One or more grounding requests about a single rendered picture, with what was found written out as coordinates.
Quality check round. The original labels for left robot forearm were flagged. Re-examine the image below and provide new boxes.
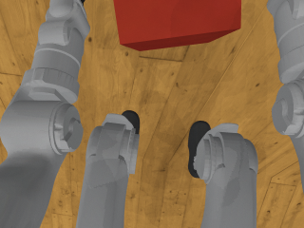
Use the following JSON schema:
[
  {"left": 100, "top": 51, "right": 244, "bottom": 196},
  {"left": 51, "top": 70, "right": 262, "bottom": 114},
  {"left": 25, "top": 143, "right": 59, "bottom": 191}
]
[{"left": 0, "top": 0, "right": 90, "bottom": 142}]

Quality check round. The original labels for right robot thigh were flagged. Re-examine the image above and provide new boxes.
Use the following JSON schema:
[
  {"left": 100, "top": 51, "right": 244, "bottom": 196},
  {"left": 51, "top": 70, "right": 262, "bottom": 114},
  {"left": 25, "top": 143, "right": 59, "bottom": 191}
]
[{"left": 198, "top": 132, "right": 257, "bottom": 228}]

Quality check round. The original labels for carton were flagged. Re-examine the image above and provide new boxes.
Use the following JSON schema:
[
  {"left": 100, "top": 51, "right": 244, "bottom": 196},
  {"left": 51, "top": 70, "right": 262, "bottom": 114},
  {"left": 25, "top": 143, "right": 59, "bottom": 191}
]
[{"left": 113, "top": 0, "right": 241, "bottom": 51}]

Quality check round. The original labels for right robot forearm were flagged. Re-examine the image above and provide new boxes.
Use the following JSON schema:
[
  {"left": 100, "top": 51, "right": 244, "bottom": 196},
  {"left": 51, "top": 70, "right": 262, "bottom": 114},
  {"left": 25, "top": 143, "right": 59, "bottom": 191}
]
[{"left": 266, "top": 0, "right": 304, "bottom": 85}]

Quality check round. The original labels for robot right upper arm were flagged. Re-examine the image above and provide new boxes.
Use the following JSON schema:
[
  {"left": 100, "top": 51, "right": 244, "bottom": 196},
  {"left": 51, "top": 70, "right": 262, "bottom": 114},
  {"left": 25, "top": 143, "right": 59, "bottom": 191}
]
[{"left": 272, "top": 78, "right": 304, "bottom": 194}]

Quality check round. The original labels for robot left foot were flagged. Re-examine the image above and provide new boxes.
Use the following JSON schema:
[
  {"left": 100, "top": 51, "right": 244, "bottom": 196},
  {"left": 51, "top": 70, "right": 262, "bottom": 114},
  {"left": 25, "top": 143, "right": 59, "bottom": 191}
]
[{"left": 122, "top": 110, "right": 140, "bottom": 135}]

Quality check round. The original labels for robot left upper arm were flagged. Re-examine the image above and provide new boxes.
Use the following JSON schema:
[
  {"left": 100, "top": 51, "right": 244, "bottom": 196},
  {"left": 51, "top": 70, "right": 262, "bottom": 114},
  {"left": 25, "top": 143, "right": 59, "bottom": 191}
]
[{"left": 0, "top": 100, "right": 84, "bottom": 228}]

